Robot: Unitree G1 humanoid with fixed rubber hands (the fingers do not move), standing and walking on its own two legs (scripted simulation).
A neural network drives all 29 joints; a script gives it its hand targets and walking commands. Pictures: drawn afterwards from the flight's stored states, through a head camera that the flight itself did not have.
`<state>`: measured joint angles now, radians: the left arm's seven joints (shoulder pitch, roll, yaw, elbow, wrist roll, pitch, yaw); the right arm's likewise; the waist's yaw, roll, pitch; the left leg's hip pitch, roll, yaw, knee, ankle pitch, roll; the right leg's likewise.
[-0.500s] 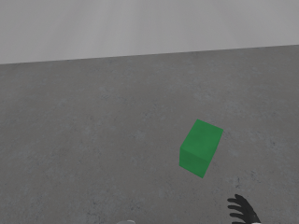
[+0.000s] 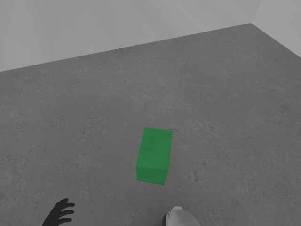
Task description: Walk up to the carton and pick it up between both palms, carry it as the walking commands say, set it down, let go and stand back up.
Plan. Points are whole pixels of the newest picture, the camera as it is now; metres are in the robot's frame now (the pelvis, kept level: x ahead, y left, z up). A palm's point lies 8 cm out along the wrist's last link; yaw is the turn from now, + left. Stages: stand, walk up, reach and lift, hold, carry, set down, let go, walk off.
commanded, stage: walk up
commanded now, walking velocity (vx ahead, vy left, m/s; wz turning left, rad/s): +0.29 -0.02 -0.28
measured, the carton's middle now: (154, 156) +0.57 -0.06 -0.64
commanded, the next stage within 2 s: stand in 1.96 s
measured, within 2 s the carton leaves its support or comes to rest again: neither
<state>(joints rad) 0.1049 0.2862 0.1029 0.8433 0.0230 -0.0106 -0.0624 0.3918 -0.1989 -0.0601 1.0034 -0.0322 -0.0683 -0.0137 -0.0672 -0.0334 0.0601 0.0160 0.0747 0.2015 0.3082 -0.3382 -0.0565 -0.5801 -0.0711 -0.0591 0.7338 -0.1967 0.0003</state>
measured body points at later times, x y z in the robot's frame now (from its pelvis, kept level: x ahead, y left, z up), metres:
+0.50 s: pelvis +0.14 -0.02 +0.01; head +0.18 -0.05 +0.46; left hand +0.16 +0.23 -0.13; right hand +0.23 -0.27 -0.15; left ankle +0.21 +0.12 -0.69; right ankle +0.14 -0.11 -0.74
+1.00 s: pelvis +0.14 -0.04 +0.00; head +0.16 -0.04 +0.45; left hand +0.23 +0.20 -0.15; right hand +0.15 -0.29 -0.15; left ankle +0.20 +0.10 -0.74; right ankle +0.11 -0.16 -0.74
